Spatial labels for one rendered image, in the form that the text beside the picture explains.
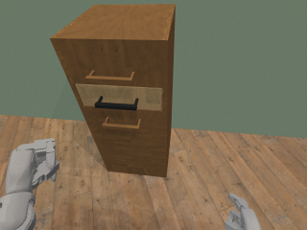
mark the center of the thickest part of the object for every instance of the robot left forearm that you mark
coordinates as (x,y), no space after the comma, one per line
(17,211)

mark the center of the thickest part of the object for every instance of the cabinet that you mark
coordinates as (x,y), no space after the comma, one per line
(124,41)

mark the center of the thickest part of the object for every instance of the drawer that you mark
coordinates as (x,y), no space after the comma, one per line
(149,98)

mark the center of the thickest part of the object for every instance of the handle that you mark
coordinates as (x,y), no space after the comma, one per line
(120,106)
(113,80)
(121,127)

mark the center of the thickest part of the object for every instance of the left robot hand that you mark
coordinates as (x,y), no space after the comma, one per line
(38,156)

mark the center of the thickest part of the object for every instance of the right robot hand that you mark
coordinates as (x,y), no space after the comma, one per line
(246,220)

